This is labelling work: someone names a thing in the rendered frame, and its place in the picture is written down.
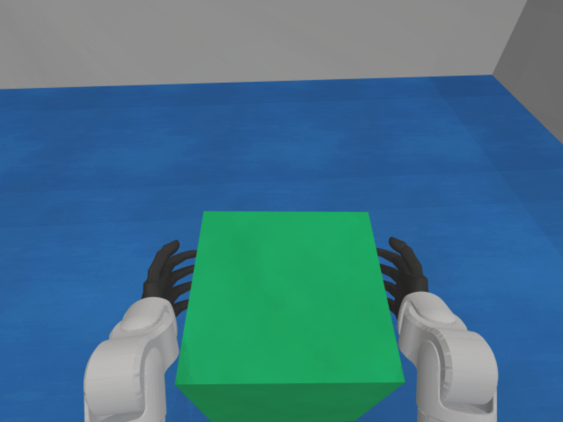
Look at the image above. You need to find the right robot forearm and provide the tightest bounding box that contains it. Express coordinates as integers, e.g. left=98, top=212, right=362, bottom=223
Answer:
left=397, top=292, right=498, bottom=422

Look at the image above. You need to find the carton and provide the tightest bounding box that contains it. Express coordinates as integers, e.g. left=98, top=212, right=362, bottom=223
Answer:
left=175, top=211, right=405, bottom=422

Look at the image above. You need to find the right robot hand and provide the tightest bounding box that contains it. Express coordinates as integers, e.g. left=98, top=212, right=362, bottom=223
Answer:
left=377, top=237, right=428, bottom=320

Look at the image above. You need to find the left robot hand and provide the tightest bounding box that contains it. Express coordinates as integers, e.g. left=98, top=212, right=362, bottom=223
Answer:
left=142, top=240, right=197, bottom=317

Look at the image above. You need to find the left robot forearm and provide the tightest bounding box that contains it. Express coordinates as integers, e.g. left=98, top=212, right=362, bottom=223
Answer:
left=84, top=297, right=179, bottom=422

